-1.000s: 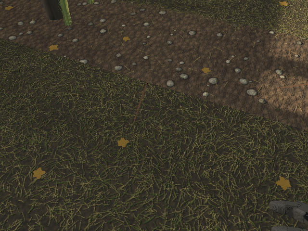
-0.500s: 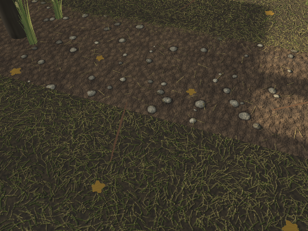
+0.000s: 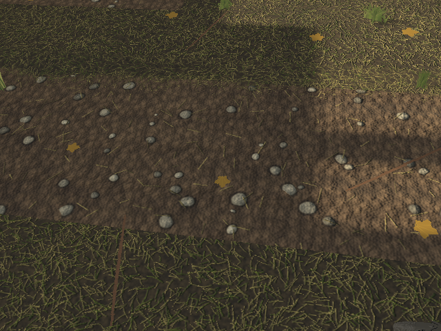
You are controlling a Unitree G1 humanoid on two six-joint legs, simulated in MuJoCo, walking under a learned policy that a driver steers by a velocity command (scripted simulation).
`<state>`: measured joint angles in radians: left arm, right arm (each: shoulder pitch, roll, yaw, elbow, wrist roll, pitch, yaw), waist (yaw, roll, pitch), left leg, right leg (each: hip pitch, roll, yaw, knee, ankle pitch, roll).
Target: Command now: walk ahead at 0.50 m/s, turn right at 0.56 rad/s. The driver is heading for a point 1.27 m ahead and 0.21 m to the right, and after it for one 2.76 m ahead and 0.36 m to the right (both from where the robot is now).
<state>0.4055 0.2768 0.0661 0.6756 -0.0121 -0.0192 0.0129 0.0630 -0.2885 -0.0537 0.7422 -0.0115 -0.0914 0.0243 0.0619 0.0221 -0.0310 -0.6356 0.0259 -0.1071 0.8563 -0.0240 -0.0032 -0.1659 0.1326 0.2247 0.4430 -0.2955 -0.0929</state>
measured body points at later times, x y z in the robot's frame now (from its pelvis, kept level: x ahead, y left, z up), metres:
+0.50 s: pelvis +0.25 +0.00 -0.07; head +0.28 -0.01 +0.38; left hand +0.56 +0.13 -0.12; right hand +0.09 -0.23 -0.19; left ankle +0.10 +0.17 -0.74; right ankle +0.38 -0.16 -0.77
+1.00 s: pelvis +0.56 -0.10 -0.18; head +0.59 -0.09 +0.26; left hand +0.71 +0.14 -0.32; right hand +0.65 -0.40 -0.26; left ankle +0.74 -0.04 -0.90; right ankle +0.40 -0.16 -0.91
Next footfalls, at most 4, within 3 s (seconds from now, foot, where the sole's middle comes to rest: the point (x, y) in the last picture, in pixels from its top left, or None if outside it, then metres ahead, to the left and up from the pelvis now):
0.12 left None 0.14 0.16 -0.78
0.60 right None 0.43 -0.17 -0.95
1.02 left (270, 277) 0.78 -0.06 -0.95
1.56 right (356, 242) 0.93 -0.39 -0.95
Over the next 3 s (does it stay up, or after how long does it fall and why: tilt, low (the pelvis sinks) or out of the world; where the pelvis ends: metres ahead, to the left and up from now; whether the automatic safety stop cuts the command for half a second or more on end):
stays up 1.26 -0.34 -0.17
